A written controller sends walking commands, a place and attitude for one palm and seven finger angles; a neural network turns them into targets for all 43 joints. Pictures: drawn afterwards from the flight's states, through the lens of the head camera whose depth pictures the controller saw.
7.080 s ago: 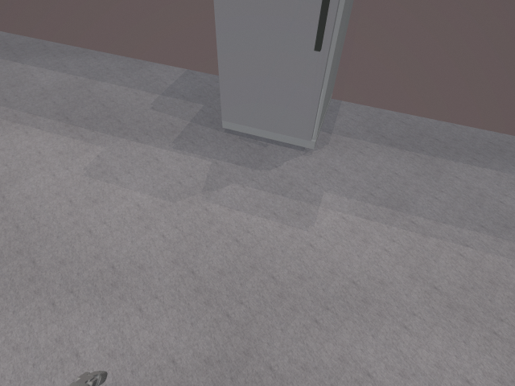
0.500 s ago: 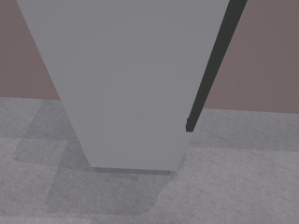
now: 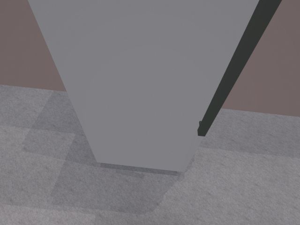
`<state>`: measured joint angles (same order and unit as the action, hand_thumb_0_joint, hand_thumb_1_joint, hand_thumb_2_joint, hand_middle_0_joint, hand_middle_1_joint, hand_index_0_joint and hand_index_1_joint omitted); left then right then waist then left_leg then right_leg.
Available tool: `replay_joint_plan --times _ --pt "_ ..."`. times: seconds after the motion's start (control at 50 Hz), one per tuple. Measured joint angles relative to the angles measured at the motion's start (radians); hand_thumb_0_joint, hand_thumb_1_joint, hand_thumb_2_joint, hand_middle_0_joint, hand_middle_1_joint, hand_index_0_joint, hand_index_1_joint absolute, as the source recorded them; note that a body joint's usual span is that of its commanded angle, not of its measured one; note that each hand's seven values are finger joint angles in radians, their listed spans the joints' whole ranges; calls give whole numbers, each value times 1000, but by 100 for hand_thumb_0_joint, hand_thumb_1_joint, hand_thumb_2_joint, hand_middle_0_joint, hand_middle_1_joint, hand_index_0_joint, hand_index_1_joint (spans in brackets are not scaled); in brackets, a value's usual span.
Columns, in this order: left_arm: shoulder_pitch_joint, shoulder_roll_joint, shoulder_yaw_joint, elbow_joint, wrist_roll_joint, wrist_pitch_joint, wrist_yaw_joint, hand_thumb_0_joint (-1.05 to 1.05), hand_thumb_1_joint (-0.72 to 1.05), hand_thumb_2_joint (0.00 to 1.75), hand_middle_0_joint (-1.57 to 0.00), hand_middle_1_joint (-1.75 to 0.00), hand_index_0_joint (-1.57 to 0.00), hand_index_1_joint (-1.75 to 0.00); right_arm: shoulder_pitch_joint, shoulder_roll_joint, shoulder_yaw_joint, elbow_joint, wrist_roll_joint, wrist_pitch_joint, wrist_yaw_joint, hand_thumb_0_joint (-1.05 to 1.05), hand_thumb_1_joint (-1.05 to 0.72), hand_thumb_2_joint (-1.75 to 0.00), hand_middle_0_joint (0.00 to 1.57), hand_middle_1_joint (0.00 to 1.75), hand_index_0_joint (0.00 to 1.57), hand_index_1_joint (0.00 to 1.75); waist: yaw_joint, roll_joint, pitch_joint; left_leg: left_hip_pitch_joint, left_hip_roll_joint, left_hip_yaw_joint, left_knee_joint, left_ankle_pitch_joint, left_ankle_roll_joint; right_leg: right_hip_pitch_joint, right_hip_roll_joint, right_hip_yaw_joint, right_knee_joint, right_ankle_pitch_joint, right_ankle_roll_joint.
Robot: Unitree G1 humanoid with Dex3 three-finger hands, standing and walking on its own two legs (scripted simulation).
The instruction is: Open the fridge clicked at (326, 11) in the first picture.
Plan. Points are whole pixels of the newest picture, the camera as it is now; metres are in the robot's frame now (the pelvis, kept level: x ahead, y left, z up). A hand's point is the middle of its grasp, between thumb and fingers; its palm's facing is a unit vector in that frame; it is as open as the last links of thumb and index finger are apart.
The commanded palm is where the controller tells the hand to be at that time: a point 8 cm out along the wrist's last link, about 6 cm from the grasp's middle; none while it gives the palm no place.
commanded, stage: come to a stop and stand still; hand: right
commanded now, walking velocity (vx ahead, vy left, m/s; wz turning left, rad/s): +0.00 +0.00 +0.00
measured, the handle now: (223, 82) +0.50 -0.16 +0.12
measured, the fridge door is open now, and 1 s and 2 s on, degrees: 0 0 0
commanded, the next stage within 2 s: look again from close up in 0.26 s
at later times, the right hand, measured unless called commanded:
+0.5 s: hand out of the picture +0.00 -0.18 -0.17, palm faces +0.02 +0.98 -0.21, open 7.3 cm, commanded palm none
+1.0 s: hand out of the picture +0.01 -0.20 -0.17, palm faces +0.01 +0.98 -0.20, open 7.3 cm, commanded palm none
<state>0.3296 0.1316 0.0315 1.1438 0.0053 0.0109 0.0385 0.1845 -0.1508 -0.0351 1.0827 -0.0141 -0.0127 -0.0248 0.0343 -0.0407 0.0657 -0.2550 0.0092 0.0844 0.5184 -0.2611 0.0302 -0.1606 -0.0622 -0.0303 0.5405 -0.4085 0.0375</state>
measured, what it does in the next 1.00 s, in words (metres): stands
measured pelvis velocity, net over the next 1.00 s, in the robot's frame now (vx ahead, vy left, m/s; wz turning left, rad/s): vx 0.01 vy -0.03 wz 0.02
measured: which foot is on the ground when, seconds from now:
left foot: down 0.00-1.00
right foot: down 0.00-1.00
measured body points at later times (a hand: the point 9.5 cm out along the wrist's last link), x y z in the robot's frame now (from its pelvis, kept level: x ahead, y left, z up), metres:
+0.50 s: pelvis +0.01 -0.01 +0.00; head +0.02 +0.00 +0.45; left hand +0.03 +0.22 -0.16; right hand +0.00 -0.23 -0.15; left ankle +0.01 +0.10 -0.73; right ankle -0.02 -0.13 -0.74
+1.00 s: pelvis +0.01 -0.03 +0.00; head +0.02 -0.02 +0.45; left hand -0.01 +0.18 -0.16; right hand +0.01 -0.25 -0.15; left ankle +0.01 +0.10 -0.73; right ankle -0.02 -0.13 -0.73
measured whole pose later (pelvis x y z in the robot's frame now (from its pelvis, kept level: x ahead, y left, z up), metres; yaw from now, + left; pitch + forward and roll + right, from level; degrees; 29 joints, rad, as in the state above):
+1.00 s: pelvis +0.01 -0.03 +0.00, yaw +1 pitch -1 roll -1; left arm 0.32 0.14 -0.02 1.13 0.01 -0.03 0.03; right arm 0.28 -0.14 0.01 1.12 -0.01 -0.02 -0.04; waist 0.00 -0.02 0.04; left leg -0.21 0.05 0.04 0.49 -0.25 -0.02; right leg -0.12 0.01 -0.10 0.44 -0.29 -0.03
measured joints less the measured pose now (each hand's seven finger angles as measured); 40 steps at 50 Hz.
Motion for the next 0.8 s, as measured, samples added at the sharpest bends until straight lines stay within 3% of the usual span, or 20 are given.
replay_joint_plan --times 0.08,0.16,0.24,0.36,0.42,0.46,0.62,0.8 --pt "-19 10 1 6 -2 8 3 0 91 90 -20 -29 -20 -29 -25 6 5 1 0 -9 -12 0 -93 -90 20 30 20 30 -2 -3 -5 28 -9 25 -30 7 13 -42 -5 -6 70 -33 -3" --pt "-44 13 -3 13 2 -2 5 0 91 90 -19 -29 -20 -29 -32 5 5 11 8 -1 -17 0 -94 -90 20 30 20 30 -15 7 -12 44 -21 33 -20 -6 11 -11 -14 -18 -23 118 -2" --pt "-60 -1 -14 14 4 -16 1 0 91 90 -19 -29 -20 -29 -15 -13 5 26 9 12 -14 -1 -95 -90 20 30 20 30 -29 39 -34 71 -16 17 -62 11 7 33 -5 -37 -86 109 0" --pt "-76 11 -20 14 3 -21 3 1 93 90 -19 -29 -20 -29 31 -14 20 42 9 5 -11 -1 -94 -90 20 30 20 30 -42 33 -36 94 -12 10 -103 30 3 67 3 -46 -146 136 -3" --pt "-83 37 -17 -29 -2 -12 -8 1 93 90 -19 -29 -20 -29 68 2 32 33 -1 -19 -27 0 -93 -90 20 30 20 30 -41 4 -32 62 -24 12 -89 34 0 -10 -8 -31 -34 66 -14" --pt "-81 51 -13 -61 -1 -16 -14 1 93 90 -19 -29 -20 -29 95 11 38 29 -4 -26 -24 0 -92 -90 20 30 20 30 -34 -13 -29 45 -28 12 -59 24 0 -30 -5 -19 -14 89 -19" --pt "-35 43 -33 -81 6 -33 -12 1 93 90 -19 -29 -20 -29 135 11 50 33 0 -2 -9 0 -91 -90 20 30 20 30 -42 7 -52 42 23 -18 -14 -2 -31 5 47 -45 -39 90 -52" --pt "-9 20 -51 -51 5 -38 -17 0 92 90 -19 -29 -20 -29 122 7 52 27 1 -2 -7 0 -91 -90 19 30 20 30 -43 18 -48 44 44 -34 -27 9 -46 27 71 -60 -90 116 -67"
